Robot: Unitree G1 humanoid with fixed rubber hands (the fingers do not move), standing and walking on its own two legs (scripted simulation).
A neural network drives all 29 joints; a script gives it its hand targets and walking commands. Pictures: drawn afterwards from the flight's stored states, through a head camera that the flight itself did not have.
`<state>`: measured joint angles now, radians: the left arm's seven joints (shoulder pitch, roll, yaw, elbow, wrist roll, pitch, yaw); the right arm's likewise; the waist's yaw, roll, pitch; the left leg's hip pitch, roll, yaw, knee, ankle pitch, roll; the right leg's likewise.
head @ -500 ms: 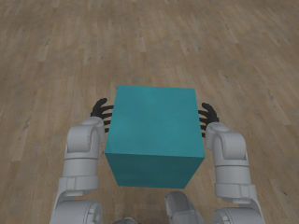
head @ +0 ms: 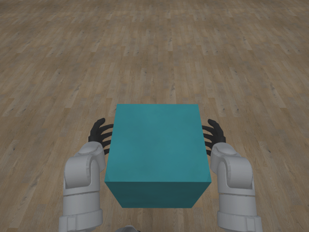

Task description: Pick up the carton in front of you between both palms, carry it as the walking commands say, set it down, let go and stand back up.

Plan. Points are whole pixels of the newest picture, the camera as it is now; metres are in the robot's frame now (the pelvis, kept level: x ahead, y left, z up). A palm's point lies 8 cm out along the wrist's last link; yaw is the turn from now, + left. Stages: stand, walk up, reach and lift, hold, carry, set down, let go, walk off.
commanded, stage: carry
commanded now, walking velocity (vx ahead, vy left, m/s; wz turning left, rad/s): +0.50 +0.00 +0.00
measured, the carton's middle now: (157, 160) +0.31 +0.02 +0.00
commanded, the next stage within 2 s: none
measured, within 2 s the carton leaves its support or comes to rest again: neither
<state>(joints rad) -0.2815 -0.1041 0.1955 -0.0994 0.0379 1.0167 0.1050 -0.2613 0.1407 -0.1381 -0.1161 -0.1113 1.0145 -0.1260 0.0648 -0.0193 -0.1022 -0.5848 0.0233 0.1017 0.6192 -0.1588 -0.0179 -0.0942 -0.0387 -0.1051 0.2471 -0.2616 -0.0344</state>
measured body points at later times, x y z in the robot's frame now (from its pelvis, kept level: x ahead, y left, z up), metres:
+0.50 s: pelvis +0.30 +0.02 +0.00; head +0.27 +0.03 +0.44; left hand +0.58 +0.15 +0.08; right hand +0.56 -0.15 +0.08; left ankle +0.21 +0.11 -0.75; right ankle +0.43 -0.13 -0.71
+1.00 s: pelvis +0.61 -0.02 -0.01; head +0.60 -0.03 +0.44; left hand +0.89 +0.12 +0.09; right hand +0.88 -0.18 +0.08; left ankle +0.76 +0.12 -0.72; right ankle +0.50 -0.11 -0.75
